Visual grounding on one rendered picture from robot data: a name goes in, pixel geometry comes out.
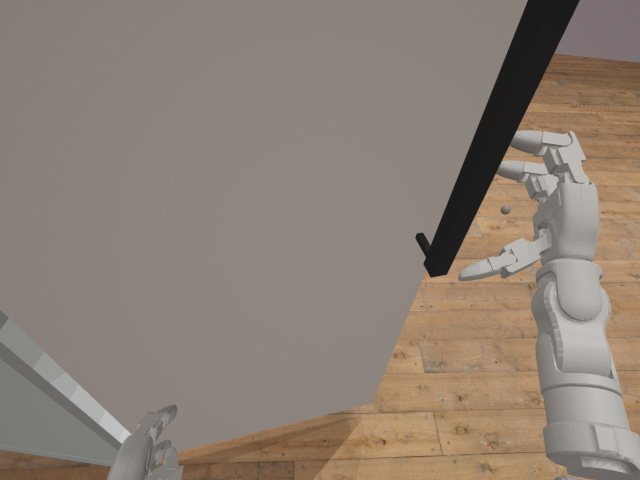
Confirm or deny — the handle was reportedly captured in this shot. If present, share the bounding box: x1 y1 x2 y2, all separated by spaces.
415 0 580 278

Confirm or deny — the robot right hand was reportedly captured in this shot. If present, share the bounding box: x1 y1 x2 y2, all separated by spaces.
458 130 599 281

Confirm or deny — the robot right forearm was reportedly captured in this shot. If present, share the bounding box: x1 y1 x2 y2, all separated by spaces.
531 258 640 480

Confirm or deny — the fridge door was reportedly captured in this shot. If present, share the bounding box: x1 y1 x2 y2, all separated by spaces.
0 0 528 452

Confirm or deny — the robot left hand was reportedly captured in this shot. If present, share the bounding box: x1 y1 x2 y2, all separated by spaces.
107 405 184 480

